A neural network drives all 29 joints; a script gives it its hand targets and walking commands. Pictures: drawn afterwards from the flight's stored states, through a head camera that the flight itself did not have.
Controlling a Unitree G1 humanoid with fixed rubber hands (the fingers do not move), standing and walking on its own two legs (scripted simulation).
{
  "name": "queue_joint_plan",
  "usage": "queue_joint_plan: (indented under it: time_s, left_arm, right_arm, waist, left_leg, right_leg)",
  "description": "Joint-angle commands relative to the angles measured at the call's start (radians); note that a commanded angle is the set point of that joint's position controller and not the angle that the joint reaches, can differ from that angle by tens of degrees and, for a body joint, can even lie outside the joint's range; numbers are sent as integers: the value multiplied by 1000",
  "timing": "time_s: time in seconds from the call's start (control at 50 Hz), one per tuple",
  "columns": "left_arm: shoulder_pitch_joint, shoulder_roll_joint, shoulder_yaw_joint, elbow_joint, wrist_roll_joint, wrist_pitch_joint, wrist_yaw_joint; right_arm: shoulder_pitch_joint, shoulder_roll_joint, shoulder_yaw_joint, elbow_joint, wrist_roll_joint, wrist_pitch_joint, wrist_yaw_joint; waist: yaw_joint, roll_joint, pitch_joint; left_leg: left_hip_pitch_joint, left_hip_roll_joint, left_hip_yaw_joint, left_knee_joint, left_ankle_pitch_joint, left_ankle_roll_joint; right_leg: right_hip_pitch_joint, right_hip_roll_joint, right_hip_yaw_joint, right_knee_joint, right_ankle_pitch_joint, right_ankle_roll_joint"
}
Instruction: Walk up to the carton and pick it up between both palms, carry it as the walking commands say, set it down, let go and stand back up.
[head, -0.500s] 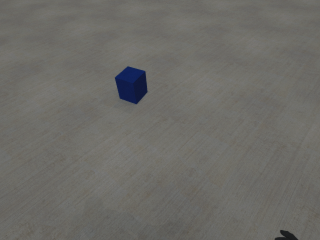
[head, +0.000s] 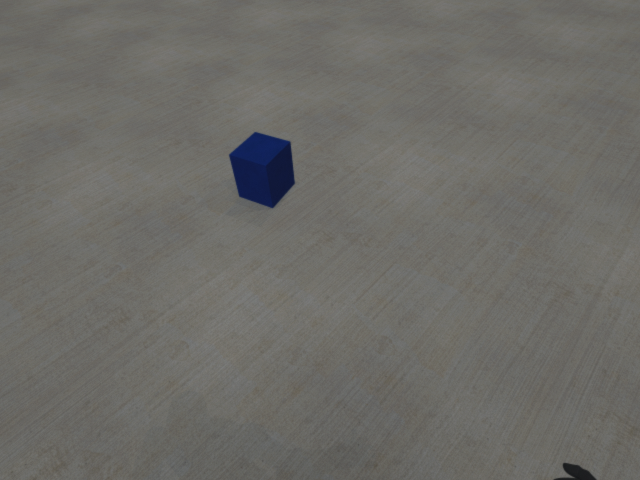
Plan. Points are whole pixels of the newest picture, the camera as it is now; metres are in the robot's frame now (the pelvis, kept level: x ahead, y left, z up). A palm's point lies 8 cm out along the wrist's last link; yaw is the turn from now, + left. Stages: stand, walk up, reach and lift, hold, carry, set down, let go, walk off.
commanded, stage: stand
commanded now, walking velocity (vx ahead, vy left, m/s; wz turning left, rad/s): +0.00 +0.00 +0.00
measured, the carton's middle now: (264, 170) +1.59 +0.29 -0.66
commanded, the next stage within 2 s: walk up in 0.56 s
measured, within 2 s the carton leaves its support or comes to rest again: neither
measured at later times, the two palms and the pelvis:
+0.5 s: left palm out of the picture +0.11 +0.31 -0.10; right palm out of the picture +0.11 -0.31 -0.10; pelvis +0.01 +0.00 +0.00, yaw +0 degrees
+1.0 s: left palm out of the picture +0.00 +0.29 -0.12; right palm (530, 466) +0.18 -0.25 -0.12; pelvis +0.05 +0.01 +0.00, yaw +5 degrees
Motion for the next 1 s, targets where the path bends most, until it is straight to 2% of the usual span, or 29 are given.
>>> queue_joint_plan:
  time_s: [0.0, 0.72, 0.74, 0.76, 0.78, 0.8, 0.82, 0.84, 0.86, 0.88, 0.9, 0.92, 0.94, 0.96, 0.98]
  left_arm:
    - [-37, 173, 30, -42, 0, -9, 4]
    - [-34, 175, 33, -40, -1, -5, 7]
    - [-99, 156, 95, -114, 42, 65, -50]
    - [-68, 39, 60, -143, 35, 54, -20]
    - [46, 45, 63, -116, 28, 48, -19]
    - [159, 31, 66, -84, 21, 37, -15]
    - [325, 84, 80, -46, 17, 18, -3]
    - [462, 141, 99, -4, 33, -2, 6]
    - [385, 192, 95, -27, 43, -12, 18]
    - [301, 198, 100, -57, 33, -13, 20]
    - [199, 158, 94, -94, 34, -21, 19]
    - [139, 116, 90, -123, 30, -32, 14]
    - [111, 84, 86, -143, 26, -39, 7]
    - [139, 60, 83, -139, 26, -47, 1]
    - [182, 47, 82, -126, 28, -53, -3]
  right_arm:
    - [-38, -172, -30, -42, 0, -9, -4]
    - [-34, -175, -33, -38, 0, -6, -7]
    - [323, -241, -95, 15, -11, 56, -65]
    - [137, -148, -66, -21, -4, 66, 0]
    - [-18, -133, -70, -108, -9, 68, 23]
    - [-108, -107, -67, -149, -6, 67, 28]
    - [-148, -67, -58, -185, -9, 55, 28]
    - [-147, 4, -44, -220, -14, 34, 23]
    - [-124, 35, -36, -235, -31, 24, 22]
    - [-106, -10, -50, -233, -39, 24, 26]
    - [-61, -28, -60, -215, -35, 17, 38]
    - [-18, -31, -65, -196, -28, 14, 52]
    - [14, -22, -62, -177, -19, 16, 65]
    - [14, 0, -56, -176, -13, 16, 76]
    - [-12, 23, -50, -185, -8, 15, 83]
  waist:
    - [0, 0, -58]
    - [0, 0, -60]
    - [-89, 17, -11]
    - [-46, 360, 35]
    - [46, 273, 58]
    - [119, 185, 38]
    - [205, -17, 17]
    - [238, -315, -10]
    - [186, -253, 5]
    - [149, -156, 37]
    - [80, -123, 41]
    - [32, -94, 51]
    - [8, -99, 68]
    - [12, -125, 75]
    - [25, -140, 84]
  left_leg:
    - [7, 121, -96, -54, 108, 32]
    - [25, 125, -93, -64, 140, 30]
    - [157, 385, -463, -151, -375, 109]
    - [-101, 248, -347, -176, -597, 152]
    - [-296, 219, -282, -138, -576, 135]
    - [-477, 130, -148, -58, -552, 93]
    - [-600, 32, -66, 131, -495, 58]
    - [-748, -1, -33, 471, -421, 47]
    - [-782, 53, -35, 661, -320, 11]
    - [-765, 111, -91, 748, -258, 0]
    - [-709, 142, -111, 773, -202, -13]
    - [-626, 156, -103, 753, -143, -29]
    - [-526, 145, -64, 692, -86, -43]
    - [-467, 128, -23, 610, -64, -49]
    - [-424, 117, 8, 526, -50, -51]
  right_leg:
    - [4, -122, 97, -55, 111, -30]
    - [21, -126, 95, -63, 143, -28]
    - [-310, -1, -103, 324, -350, 23]
    - [-235, -64, -36, 399, -343, 20]
    - [-87, -71, -34, 348, -287, 11]
    - [146, -47, -95, 198, -219, 14]
    - [337, -80, -76, 3, -240, 3]
    - [424, -303, 223, -152, -389, -29]
    - [298, -524, 515, -288, -609, -124]
    - [162, -535, 569, -319, -743, -195]
    - [117, -484, 492, -317, -682, -175]
    - [68, -415, 359, -299, -553, -141]
    - [-6, -341, 213, -279, -414, -111]
    - [-39, -304, 117, -272, -308, -95]
    - [-54, -287, 59, -265, -235, -88]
